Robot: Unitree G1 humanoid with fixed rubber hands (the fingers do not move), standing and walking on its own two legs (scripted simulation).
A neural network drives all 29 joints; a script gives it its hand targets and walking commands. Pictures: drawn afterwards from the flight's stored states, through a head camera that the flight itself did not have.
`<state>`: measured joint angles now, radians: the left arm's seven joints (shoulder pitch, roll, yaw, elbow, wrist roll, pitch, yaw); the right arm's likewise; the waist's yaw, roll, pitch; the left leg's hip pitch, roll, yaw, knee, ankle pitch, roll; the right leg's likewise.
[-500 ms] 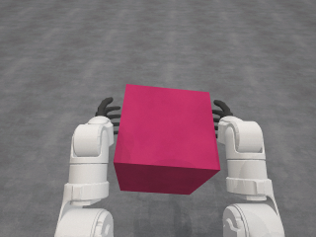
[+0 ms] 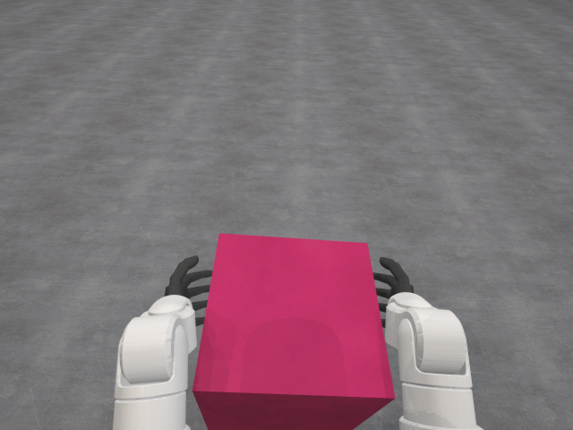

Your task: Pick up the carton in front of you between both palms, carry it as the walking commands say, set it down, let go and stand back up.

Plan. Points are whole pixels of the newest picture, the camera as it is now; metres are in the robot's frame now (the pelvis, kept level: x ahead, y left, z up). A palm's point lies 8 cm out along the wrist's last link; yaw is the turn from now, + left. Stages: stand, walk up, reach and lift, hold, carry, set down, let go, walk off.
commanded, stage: carry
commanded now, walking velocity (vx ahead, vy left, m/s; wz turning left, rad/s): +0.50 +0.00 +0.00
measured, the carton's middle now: (285, 342) +0.28 +0.01 -0.01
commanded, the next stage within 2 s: none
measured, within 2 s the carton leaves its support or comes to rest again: neither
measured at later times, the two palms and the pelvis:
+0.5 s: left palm (224, 186) +0.53 +0.12 +0.07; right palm (377, 187) +0.55 -0.17 +0.07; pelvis +0.26 -0.03 +0.00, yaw +3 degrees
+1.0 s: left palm (217, 156) +0.62 +0.14 +0.08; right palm (356, 151) +0.64 -0.14 +0.09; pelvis +0.36 -0.01 +0.00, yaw +3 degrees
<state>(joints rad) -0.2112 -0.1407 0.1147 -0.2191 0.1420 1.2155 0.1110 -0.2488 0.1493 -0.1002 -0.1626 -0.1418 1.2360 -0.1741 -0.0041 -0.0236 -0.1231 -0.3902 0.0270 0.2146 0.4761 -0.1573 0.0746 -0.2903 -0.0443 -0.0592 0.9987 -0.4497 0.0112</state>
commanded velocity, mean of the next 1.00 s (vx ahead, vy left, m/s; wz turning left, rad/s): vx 0.08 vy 0.00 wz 0.00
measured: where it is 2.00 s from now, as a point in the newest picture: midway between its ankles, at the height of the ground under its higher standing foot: outside the picture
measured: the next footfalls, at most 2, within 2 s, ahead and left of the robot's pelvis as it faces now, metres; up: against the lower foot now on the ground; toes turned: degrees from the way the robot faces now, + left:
right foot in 0.36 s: +0.39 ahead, -0.12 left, +0.00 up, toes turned +17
left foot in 0.56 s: +0.30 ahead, +0.09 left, +0.00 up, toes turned +9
